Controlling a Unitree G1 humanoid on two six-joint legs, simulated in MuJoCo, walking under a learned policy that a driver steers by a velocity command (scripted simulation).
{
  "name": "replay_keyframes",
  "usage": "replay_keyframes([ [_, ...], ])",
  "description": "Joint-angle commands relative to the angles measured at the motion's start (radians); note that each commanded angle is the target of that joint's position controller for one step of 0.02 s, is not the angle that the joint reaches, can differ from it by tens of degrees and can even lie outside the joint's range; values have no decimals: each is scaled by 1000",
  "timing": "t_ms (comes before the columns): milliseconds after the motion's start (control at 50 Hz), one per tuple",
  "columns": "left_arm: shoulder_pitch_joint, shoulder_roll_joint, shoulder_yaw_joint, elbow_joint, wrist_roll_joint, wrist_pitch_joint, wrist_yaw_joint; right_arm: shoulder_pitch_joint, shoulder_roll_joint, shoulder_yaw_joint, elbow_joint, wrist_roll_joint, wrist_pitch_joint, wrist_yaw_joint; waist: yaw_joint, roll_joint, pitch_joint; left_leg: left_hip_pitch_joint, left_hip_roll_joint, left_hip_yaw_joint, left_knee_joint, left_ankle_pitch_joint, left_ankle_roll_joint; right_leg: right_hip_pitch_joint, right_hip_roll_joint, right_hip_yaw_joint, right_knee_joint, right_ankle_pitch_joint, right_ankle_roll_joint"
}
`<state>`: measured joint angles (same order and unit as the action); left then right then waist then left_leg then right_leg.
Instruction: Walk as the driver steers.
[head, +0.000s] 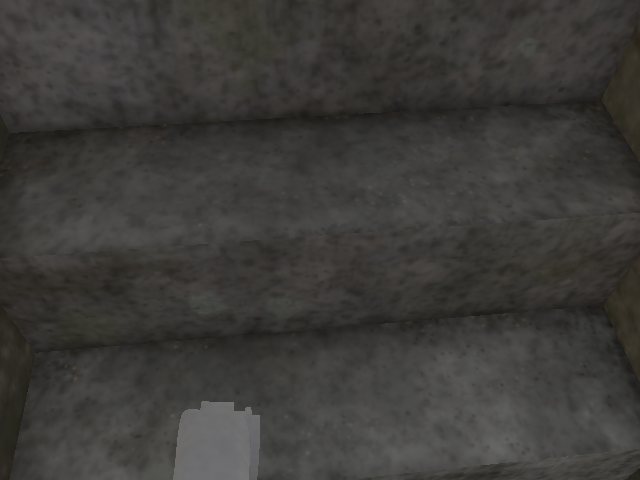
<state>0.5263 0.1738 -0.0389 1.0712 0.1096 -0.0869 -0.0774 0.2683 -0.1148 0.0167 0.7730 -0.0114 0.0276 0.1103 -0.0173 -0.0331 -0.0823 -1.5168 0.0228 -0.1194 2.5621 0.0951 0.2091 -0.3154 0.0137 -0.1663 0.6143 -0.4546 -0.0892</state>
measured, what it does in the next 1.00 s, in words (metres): climbs: left foot 0.22 m higher, then right foot 0.22 m higher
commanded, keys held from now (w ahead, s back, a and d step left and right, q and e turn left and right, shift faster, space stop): w+q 0.30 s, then w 0.22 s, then no key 0.48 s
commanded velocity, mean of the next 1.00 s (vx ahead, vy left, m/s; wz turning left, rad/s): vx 0.36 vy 0.00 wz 0.26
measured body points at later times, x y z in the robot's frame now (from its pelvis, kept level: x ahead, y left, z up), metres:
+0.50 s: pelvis +0.16 +0.05 +0.19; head +0.16 +0.04 +0.64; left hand +0.34 +0.30 +0.12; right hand +0.18 -0.15 +0.03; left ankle +0.12 +0.15 -0.50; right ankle +0.22 -0.08 -0.32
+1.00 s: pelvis +0.30 -0.03 +0.42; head +0.33 -0.04 +0.87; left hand +0.31 +0.20 +0.27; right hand +0.40 -0.26 +0.27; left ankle +0.30 +0.18 -0.11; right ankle +0.38 -0.08 -0.28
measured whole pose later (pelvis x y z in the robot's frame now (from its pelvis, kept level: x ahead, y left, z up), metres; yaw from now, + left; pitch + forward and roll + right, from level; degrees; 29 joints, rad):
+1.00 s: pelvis +0.30 -0.03 +0.42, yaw +10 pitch +6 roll -1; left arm 0.24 0.16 -0.01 1.04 0.01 -0.01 -0.06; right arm 0.25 -0.23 -0.05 0.99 0.01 -0.05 0.07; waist -0.02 0.05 -0.06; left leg -0.99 -0.07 -0.29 1.71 0.01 0.02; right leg -0.60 0.08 -0.09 0.78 -0.29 -0.09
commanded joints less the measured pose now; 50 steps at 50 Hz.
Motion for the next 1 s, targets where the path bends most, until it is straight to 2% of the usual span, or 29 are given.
replay_keyframes([
  [20,192,85,-3,38,9,-3,2,-281,-1,9,-120,16,-11,15,60,-25,107,-260,18,79,-164,-13,45,200,-301,327,-372,297,-99],
  [100,133,110,-9,96,-10,31,-26,-465,-48,4,-206,29,2,16,39,-55,79,-123,76,187,-652,-335,80,234,-366,181,-548,516,-89],
  [180,-135,292,19,89,-75,46,-103,-310,-27,22,-182,-7,100,68,-183,-160,-79,321,-74,326,-850,-450,1,140,-397,12,-434,1922,-261],
  [220,-85,311,38,102,-95,26,-89,-237,-68,9,-139,-41,84,64,-145,-211,-195,360,-176,385,-1187,-652,-49,471,-411,38,-253,2248,-308],
  [240,-31,266,94,-38,-210,-4,105,-55,-36,-2,38,-3,17,-104,-80,-87,-316,896,-290,427,-1306,-956,-56,446,-295,-79,-66,2225,-199],
  [260,-46,303,105,-54,-209,-15,148,138,-88,-17,115,33,-6,-157,-170,-109,-362,1149,-272,255,-1502,-869,-26,310,-277,-60,171,2006,-162],
  [300,-250,84,71,-173,-93,-43,70,140,-291,-84,233,19,12,-231,-135,414,-247,1247,1,-761,-2106,-1188,188,-321,52,112,797,576,-68],
  [320,-345,-11,43,-264,-22,-55,32,-6,-209,-71,203,-13,9,-226,-70,216,-115,1131,17,-783,-2125,-1218,175,-473,72,277,1176,468,-53],
  [400,-391,-91,18,-411,-24,-13,62,-100,-93,-56,257,-50,-91,-181,99,46,140,1044,-51,-406,-2010,-844,89,-821,66,296,1569,248,-13],
  [420,-386,85,46,-289,-112,77,35,-117,24,12,211,-79,-116,-25,91,73,150,883,-100,-141,-1898,-535,-39,-918,-10,460,1424,392,-131],
  [460,-444,200,76,-366,-100,102,70,-236,-51,-17,146,-11,-134,25,150,-11,39,707,-146,-65,-2016,-428,-65,-714,-52,360,1112,191,-110],
  [480,-425,197,72,-366,-93,98,53,-296,-150,-46,109,15,-111,22,182,79,-36,626,-96,-116,-2128,-385,9,-559,-33,302,1126,87,-95],
  [520,-463,127,61,-288,-75,110,56,-57,-95,-18,180,-16,-83,20,63,88,-30,941,187,-450,-2188,-357,171,-990,-81,345,1485,75,-5],
  [540,-592,61,35,-339,-36,116,76,328,-94,-3,315,-43,-89,27,-31,75,-27,1379,221,-519,-2100,-146,158,-1370,-97,347,1524,130,32],
  [580,-831,42,8,-445,-54,51,86,631,-63,-17,453,-36,-130,-57,-172,156,-113,1921,209,-435,-1901,434,67,-1725,-27,292,1697,-246,6],
  [640,-1268,51,-10,-630,-70,37,90,751,-122,-40,526,-53,-124,-93,-242,99,-103,1962,144,-389,-1925,409,-39,-1791,-59,214,1411,-600,-21],
  [660,-1289,32,-29,-679,-61,37,73,616,-143,-60,508,-47,-117,-93,-159,74,-92,1784,127,-370,-1998,338,-76,-1594,-112,250,1075,-625,-80],
  [680,-1025,-37,-75,-607,-81,80,44,182,-269,-101,398,-32,-91,-6,70,62,-163,1093,200,-379,-2291,747,45,-716,-63,216,699,-459,-64],
  [700,-880,-3,-22,-538,-128,68,-1,87,-349,-130,294,7,-114,39,138,103,-175,747,148,-290,-2277,1296,90,-223,77,-4,922,16,-3],
  [720,-721,70,-8,-443,-177,73,9,202,-375,-115,306,-20,-127,83,81,74,-465,702,197,-292,-2159,1679,76,178,55,99,810,269,-46],
  [740,-390,88,18,-383,-129,101,19,116,-360,-125,295,14,-119,85,252,-10,-585,831,161,-239,-1964,1446,1,201,43,244,496,357,-81],
  [760,-133,165,55,-228,-90,120,19,194,-217,-84,361,-60,-101,104,249,-283,-708,694,86,-210,-1734,738,-64,512,-73,581,308,742,-216],
  [780,-3,259,77,-146,-73,122,-4,357,-164,-77,415,-66,-75,88,177,-417,-665,745,-63,-99,-1195,-101,-161,353,-331,1032,52,641,-384],
  [820,-267,258,106,-113,-89,102,3,151,-134,-107,408,-2,-82,17,100,-45,-158,462,-107,-201,-729,1,-146,-92,-199,829,-44,-152,-157],
  [840,-409,36,85,-86,-135,89,113,-21,-54,-85,170,-57,-83,-121,8,107,-52,598,-117,-118,-738,-88,-139,-158,-185,646,98,-306,-99],
  [880,-403,-25,58,-14,-133,49,173,83,-1,-71,162,-36,-57,-174,-67,117,99,567,-157,-126,-724,-87,-144,-255,-96,464,94,-211,-36],
  [900,-414,-58,53,3,-120,32,163,124,-4,-71,161,-25,-52,-169,-76,72,68,568,-166,-109,-669,-82,-137,-188,-74,406,90,-85,-16],
  [920,-616,-53,3,-166,-56,31,15,60,-78,-68,264,67,-56,-39,-77,41,-2,500,-110,-291,-724,15,-102,-241,-43,359,-25,199,71],
  [1000,-621,61,29,-234,-104,49,-12,165,-129,-41,253,28,-73,-23,-116,53,-106,465,-20,-134,-905,-162,-272,-187,-98,360,-111,110,-7],
])
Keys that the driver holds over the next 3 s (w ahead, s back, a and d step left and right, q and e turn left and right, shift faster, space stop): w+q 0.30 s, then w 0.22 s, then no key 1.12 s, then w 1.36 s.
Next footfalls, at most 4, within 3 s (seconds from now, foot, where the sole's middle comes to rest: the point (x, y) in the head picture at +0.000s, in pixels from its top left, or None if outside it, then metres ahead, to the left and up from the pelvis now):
0.24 left None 0.16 0.15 -0.54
0.72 right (387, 414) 0.42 -0.07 -0.32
1.24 left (231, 419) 0.41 0.14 -0.32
2.32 right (466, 263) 0.49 -0.14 -0.08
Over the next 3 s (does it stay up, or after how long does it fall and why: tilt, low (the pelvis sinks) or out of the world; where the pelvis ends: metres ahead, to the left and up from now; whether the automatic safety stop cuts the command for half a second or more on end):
stays up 0.49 -0.03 0.48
